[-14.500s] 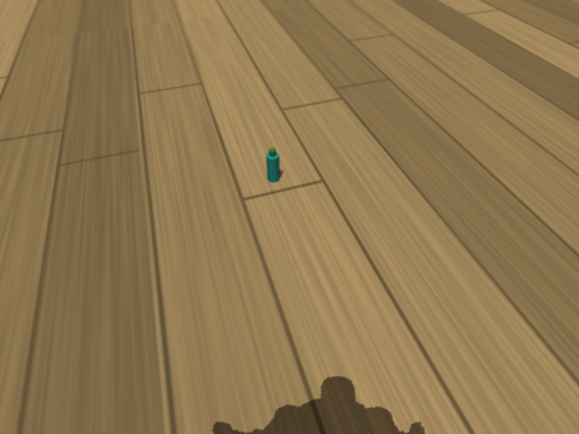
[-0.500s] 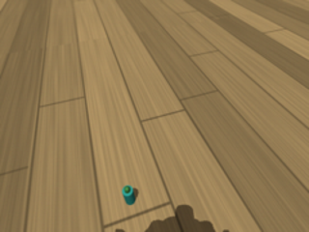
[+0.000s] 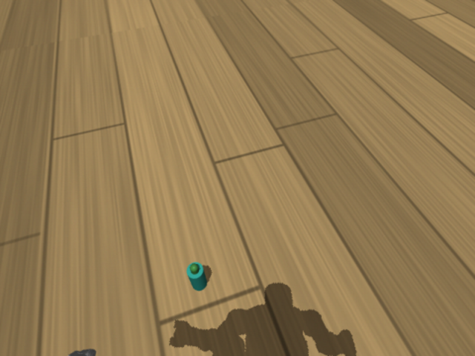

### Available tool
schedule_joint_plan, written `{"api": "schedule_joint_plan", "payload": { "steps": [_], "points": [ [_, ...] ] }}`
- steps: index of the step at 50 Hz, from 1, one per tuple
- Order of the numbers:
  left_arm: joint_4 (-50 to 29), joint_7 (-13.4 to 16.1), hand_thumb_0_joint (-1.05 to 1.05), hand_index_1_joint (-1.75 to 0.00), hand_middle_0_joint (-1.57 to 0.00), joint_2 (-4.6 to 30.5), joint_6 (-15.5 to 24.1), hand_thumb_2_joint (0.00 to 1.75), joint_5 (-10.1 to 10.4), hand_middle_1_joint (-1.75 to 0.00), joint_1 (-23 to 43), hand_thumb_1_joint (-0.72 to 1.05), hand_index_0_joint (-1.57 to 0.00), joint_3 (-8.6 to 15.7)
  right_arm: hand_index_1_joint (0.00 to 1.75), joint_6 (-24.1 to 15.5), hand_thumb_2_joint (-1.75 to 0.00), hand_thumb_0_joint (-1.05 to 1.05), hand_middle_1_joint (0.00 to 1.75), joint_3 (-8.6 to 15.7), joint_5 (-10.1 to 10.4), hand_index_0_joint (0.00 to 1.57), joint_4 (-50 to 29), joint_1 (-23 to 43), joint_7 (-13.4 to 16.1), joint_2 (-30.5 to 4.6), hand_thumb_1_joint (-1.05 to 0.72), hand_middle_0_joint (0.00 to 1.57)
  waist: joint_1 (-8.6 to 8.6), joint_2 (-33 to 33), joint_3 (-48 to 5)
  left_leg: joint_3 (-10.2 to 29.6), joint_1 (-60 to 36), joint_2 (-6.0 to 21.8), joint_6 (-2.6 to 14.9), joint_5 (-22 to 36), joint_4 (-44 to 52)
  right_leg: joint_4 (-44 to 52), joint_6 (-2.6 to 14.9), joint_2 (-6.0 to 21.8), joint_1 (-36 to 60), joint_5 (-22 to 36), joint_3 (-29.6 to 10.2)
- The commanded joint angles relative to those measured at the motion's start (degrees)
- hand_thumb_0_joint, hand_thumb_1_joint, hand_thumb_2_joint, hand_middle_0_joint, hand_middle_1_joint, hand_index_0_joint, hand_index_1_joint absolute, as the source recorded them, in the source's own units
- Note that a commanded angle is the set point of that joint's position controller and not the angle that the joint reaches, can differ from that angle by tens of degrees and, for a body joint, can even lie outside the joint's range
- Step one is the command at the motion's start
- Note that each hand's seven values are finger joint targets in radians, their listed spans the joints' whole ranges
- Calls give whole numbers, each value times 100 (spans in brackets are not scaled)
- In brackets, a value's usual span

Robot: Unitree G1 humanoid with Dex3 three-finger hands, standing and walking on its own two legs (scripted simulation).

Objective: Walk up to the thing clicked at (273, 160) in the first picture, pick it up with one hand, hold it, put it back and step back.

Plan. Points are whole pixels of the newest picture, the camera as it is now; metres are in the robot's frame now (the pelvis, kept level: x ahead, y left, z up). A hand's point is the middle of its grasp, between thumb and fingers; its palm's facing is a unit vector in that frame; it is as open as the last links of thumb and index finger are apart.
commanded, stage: walk up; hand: left
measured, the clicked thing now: (196, 275) +0.47 +0.19 -0.68
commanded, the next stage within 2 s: none
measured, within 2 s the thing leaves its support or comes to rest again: neither
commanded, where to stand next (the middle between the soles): +0.13 +0.01 m, yaw -3 degrees
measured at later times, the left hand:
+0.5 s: hand out of the picture +0.02 +0.30 -0.17, palm faces -0.10 -0.93 -0.37, open 7.3 cm
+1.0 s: hand out of the picture -0.09 +0.27 -0.16, palm faces +0.00 -0.93 -0.37, open 7.3 cm
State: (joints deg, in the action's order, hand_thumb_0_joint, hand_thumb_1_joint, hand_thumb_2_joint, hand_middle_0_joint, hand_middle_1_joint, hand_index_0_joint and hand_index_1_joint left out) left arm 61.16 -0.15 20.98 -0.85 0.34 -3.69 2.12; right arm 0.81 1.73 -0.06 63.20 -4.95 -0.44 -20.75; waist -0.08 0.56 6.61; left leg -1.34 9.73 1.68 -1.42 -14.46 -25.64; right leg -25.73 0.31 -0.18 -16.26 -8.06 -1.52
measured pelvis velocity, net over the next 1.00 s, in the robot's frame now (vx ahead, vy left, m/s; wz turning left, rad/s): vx -0.23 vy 0.01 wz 0.00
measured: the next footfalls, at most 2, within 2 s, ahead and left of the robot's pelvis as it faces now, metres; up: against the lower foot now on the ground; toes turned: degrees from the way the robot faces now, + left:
right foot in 0.60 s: -0.13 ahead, -0.11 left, +0.00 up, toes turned -1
left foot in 0.92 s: -0.18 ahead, +0.13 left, +0.00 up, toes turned -1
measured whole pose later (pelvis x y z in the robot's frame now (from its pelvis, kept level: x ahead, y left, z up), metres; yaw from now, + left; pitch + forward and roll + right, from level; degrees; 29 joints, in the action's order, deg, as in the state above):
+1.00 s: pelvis -0.23 +0.01 -0.02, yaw +0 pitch -2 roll +1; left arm 44.3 0.7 22.0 -4.7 -1.3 -4.8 4.1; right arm 1.1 2.3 -2.0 49.7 -8.7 0.6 -21.2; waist 0.6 3.0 10.5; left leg 0.5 16.6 -1.9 1.1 -19.6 -38.4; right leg -52.1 0.4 -1.5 -25.0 -28.2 -3.6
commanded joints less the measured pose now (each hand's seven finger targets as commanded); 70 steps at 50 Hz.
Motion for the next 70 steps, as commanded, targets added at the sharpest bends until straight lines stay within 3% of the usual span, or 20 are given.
{"api": "schedule_joint_plan", "payload": {
  "steps": [1,6,10,11,13,16,26,30,32,33,36,42,45,48,52,57,60,63,66,70],
  "points": [
    [-615,122,0,-30,-20,1497,6,90,-34,-30,160,90,-20,321,30,69,-90,0,30,296,58,20,-480,-143,144,-1245,-90,20,-17,405,-1301,158,-69,82,374,1007,-1099,46,763,1172,305,2227,-1083],
    [-1114,175,0,-30,-20,1658,-73,90,-224,-30,695,90,-20,367,30,218,-90,0,30,370,20,20,-646,-786,81,-1146,-90,20,-152,1233,-1212,465,234,-257,394,-1860,-2797,257,1406,1869,-501,1509,-1630],
    [-1392,176,0,-30,-20,1264,-195,90,-149,-30,715,90,-20,271,30,69,-90,0,30,472,-185,20,-709,-1072,130,-1392,-90,20,-308,-313,-1016,912,253,385,460,477,308,-1483,458,645,-487,408,-861],
    [-1460,187,0,-30,-20,1010,-202,90,-116,-30,514,90,-20,236,30,43,-90,0,30,610,-314,20,-832,-743,123,-1907,-90,20,-133,-1495,-827,2343,-118,1363,835,1744,687,-2524,169,-332,-1448,-1127,-419],
    [-1359,275,0,-30,-20,1188,-260,90,-206,-30,272,90,-20,339,30,13,-90,0,30,682,-278,20,-1249,-220,115,-2246,-90,20,-148,-1221,-870,2809,713,2247,1675,2778,646,-4095,41,-765,-1227,-2909,-1041],
    [-1302,230,0,-30,-20,1254,-268,90,-127,-30,-62,90,-20,417,30,-61,-90,0,30,548,-291,20,-1393,288,228,-1661,-90,20,251,-698,-528,1568,240,1322,1238,3009,73,-4737,-36,-671,-1636,-1998,-1197],
    [-1750,117,0,-30,-20,1037,-140,90,-182,-30,-228,90,-20,474,30,-21,-90,0,30,605,-139,20,-1624,-589,323,-1686,-90,20,-218,-1105,-1269,1302,-1200,1340,1354,3567,-770,-1769,-193,-137,-773,-1978,-229],
    [-1438,129,0,-30,-20,1141,-38,90,-267,-30,-807,90,-20,537,30,85,-90,0,30,482,-40,20,-1760,-253,245,-1498,-90,20,84,-757,-1450,918,122,939,800,2588,-1405,286,65,78,915,247,-124],
    [-1621,106,0,-30,-20,2037,-70,90,-215,-30,-602,90,-20,718,30,105,-90,0,30,400,64,20,-1935,94,311,-1138,-90,20,315,1556,-1027,249,1472,-639,238,-1487,-3004,272,1461,1934,480,2387,-2375],
    [-1769,112,0,-30,-20,1999,-21,90,-267,-30,-498,90,-20,691,30,144,-90,0,30,450,45,20,-1886,72,341,-1268,-90,20,306,1362,-810,782,1460,-517,199,-2489,-4113,352,1774,2323,16,2685,-2748],
    [-1950,177,0,-30,-20,1443,-58,90,-235,-30,29,90,-20,578,30,106,-90,0,30,383,111,20,-1671,-467,332,-1292,-90,20,-74,669,-657,931,1745,-686,134,-1723,-4435,-259,1244,1352,269,2772,-1208],
    [-2115,223,0,-30,-20,1315,-155,90,-282,-30,-434,90,-20,575,30,-45,-90,0,30,339,-72,20,-1826,-541,326,-1118,-90,20,236,1145,-936,325,1600,-299,46,-1548,-1809,-801,1133,1299,1390,2869,-1076],
    [-2184,151,0,-30,-20,1347,-235,90,-173,-30,-258,90,-20,512,30,-84,-90,0,30,436,-137,20,-1603,-970,277,-1189,-90,20,-34,675,-1107,24,316,-309,186,505,146,-1387,713,1039,625,1726,-878],
    [-2241,207,0,-30,-20,1234,-245,90,-150,-30,-8,90,-20,536,30,-115,-90,0,30,673,-187,20,-1877,-588,207,-2340,-90,20,-265,-1406,-1061,3373,513,2493,1961,2437,638,-3827,16,-343,-762,-3059,-490],
    [-1784,144,0,-30,-20,1247,-221,90,-119,-30,-726,90,-20,578,30,-152,-90,0,30,517,-220,20,-1929,31,287,-1622,-90,20,285,-757,-715,1494,622,1425,1455,2032,137,-4593,35,-424,-859,-2184,-840],
    [-1667,-14,0,-30,-20,1055,40,90,-165,-30,-545,90,-20,460,30,-121,-90,0,30,499,-271,20,-1832,-316,164,-1490,-90,20,-173,-1206,-930,1268,-123,1000,1260,-300,85,-1367,-147,-91,-250,-2218,-67],
    [-1084,96,0,-30,-20,1070,218,90,-222,-30,-1178,90,-20,520,30,25,-90,0,30,426,-187,20,-1770,-225,101,-1420,-90,20,214,-919,-824,921,868,753,893,224,-792,699,60,-196,1229,-871,182],
    [-1346,104,0,-30,-20,2230,282,90,-332,-30,-443,90,-20,707,30,61,-90,0,30,452,-106,20,-1785,-14,150,-1344,-90,20,280,982,10,1088,1358,-166,113,-1848,-2848,1463,1403,2304,-1020,-3336,-3438],
    [-1346,131,0,-30,-20,1543,380,90,-276,-30,-129,90,-20,575,30,-24,-90,0,30,394,-16,20,-1453,-434,91,-1206,-90,20,4,476,1,1081,1546,-265,121,-1187,-2764,843,956,1466,-129,-1628,-1785],
    [-1198,89,0,-30,-20,1572,400,90,-283,-30,-586,90,-20,585,30,-136,-90,0,30,341,-113,20,-1402,-356,12,-1124,-90,20,280,928,-296,579,1338,-166,55,-1349,-1472,576,928,1413,618,-888,-1416]
  ]
}}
